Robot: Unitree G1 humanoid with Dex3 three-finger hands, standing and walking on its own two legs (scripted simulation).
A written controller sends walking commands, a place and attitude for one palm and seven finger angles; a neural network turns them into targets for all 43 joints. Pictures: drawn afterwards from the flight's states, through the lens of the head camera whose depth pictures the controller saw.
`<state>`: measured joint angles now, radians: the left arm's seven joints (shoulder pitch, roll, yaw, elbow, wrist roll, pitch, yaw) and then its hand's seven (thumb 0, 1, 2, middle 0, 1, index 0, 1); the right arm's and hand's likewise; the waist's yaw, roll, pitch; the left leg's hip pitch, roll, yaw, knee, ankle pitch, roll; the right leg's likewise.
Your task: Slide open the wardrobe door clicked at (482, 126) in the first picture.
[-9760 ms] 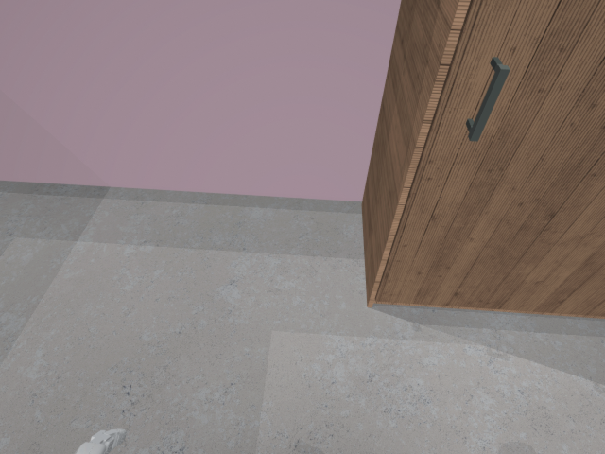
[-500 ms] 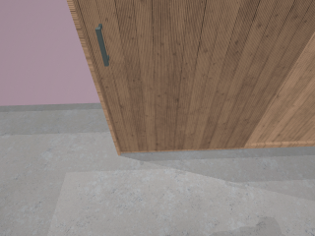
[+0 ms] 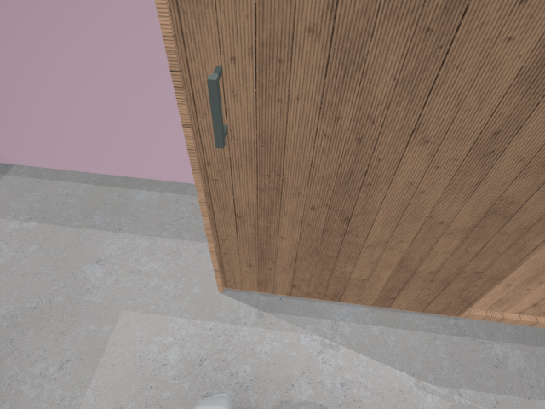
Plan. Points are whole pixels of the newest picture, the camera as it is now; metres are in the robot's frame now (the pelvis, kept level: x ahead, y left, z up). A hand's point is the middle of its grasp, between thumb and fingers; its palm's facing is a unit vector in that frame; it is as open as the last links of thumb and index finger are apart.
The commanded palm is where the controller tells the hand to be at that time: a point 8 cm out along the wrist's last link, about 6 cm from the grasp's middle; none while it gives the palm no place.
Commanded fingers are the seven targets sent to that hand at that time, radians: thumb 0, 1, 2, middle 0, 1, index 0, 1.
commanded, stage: take the last steps up to it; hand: left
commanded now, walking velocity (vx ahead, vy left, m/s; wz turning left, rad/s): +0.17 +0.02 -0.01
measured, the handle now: (219, 109) +0.59 +0.18 +0.11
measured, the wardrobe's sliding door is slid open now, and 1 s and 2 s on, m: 0.00 0.00 0.00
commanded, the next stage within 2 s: come to a stop and stand still in 0.06 s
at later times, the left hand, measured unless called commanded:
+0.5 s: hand (181, 382) +0.18 +0.18 -0.16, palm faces -0.02 -0.97 -0.25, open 7.3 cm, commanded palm none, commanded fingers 0.00 0.90 0.90 -0.20 -0.30 -0.20 -0.30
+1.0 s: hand out of the picture +0.04 +0.23 -0.18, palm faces +0.06 -0.98 -0.20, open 7.4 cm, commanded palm none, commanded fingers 0.00 0.90 0.90 -0.20 -0.30 -0.20 -0.30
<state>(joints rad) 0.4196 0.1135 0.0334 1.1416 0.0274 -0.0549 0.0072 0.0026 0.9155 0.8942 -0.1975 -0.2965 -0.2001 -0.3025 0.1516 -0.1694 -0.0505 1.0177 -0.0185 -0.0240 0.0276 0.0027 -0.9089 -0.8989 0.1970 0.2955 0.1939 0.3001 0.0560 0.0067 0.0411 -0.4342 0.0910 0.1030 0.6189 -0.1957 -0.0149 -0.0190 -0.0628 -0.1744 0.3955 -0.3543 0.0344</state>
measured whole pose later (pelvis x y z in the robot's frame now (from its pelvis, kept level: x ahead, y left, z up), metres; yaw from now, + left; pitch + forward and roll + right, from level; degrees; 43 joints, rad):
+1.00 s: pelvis +0.02 +0.04 +0.00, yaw -2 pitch -1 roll +0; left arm 0.26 0.20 0.07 1.07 0.02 0.06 0.01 0.01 0.91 0.89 -0.20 -0.30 -0.20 -0.30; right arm 0.26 -0.18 -0.04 1.02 -0.02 0.01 -0.02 0.00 -0.91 -0.90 0.20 0.30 0.20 0.30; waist 0.02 -0.03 0.00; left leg -0.14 0.02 0.03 0.46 -0.31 0.00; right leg -0.41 -0.04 -0.05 0.60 -0.30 0.03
